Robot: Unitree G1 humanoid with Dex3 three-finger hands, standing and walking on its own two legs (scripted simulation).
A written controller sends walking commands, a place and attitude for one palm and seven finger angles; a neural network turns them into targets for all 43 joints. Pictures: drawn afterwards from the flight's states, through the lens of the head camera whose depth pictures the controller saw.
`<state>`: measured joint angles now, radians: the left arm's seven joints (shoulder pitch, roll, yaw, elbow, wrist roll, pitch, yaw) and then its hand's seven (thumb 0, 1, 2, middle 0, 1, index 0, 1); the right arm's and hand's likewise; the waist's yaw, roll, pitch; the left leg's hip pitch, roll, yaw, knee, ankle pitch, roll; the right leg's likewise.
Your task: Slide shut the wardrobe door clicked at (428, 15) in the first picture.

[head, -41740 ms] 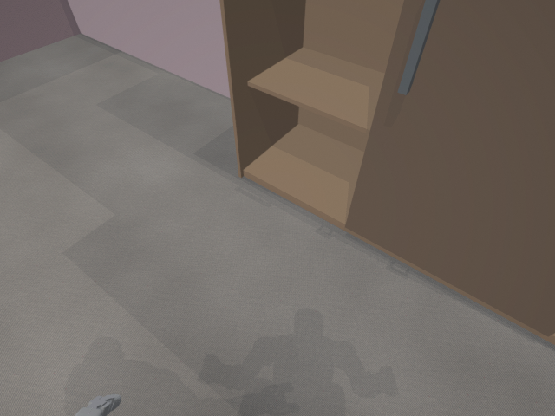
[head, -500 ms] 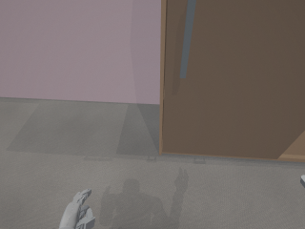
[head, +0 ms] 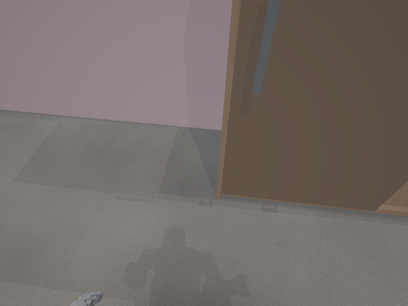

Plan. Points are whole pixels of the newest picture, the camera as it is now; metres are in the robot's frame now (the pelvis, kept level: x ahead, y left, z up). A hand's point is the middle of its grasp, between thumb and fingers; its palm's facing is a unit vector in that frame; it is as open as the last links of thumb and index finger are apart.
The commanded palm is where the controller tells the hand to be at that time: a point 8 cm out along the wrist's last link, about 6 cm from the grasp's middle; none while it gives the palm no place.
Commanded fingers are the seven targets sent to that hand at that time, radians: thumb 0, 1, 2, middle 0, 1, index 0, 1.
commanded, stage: let the arm hang, fingers relaxed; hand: right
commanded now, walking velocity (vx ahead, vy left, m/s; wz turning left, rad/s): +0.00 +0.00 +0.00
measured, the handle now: (265, 38) +0.76 -0.10 +0.17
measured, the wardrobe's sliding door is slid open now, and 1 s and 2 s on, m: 0.00 0.00 0.00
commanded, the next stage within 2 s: look to check the result in 0.82 s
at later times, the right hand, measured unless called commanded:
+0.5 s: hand out of the picture +0.06 -0.23 -0.14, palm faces -0.01 +0.94 -0.34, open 7.4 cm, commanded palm none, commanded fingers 0.00 -0.90 -0.90 0.20 0.30 0.20 0.30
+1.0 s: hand out of the picture +0.13 -0.21 -0.14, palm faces -0.04 +0.95 -0.31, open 7.4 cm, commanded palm none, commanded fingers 0.00 -0.90 -0.90 0.20 0.30 0.20 0.30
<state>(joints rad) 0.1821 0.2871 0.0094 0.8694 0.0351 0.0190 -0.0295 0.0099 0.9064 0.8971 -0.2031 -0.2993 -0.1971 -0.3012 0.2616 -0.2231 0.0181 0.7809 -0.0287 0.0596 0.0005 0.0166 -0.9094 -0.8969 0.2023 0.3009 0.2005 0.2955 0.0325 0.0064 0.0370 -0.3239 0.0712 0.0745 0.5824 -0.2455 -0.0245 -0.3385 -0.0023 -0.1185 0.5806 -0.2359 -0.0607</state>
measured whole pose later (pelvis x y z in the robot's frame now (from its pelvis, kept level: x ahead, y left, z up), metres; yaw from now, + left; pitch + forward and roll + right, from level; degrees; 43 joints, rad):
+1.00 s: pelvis +0.05 +0.02 +0.02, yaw +0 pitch -1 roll +0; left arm 0.11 0.33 0.02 1.12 0.02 0.00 -0.01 0.01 0.91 0.90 -0.20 -0.30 -0.20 -0.30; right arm 0.10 -0.31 -0.01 1.13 -0.02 -0.02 0.00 0.01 -0.91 -0.90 0.21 0.30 0.20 0.30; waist 0.01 0.00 0.06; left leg -0.11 0.03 0.09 0.30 -0.18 0.00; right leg -0.12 -0.02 -0.10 0.30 -0.16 -0.02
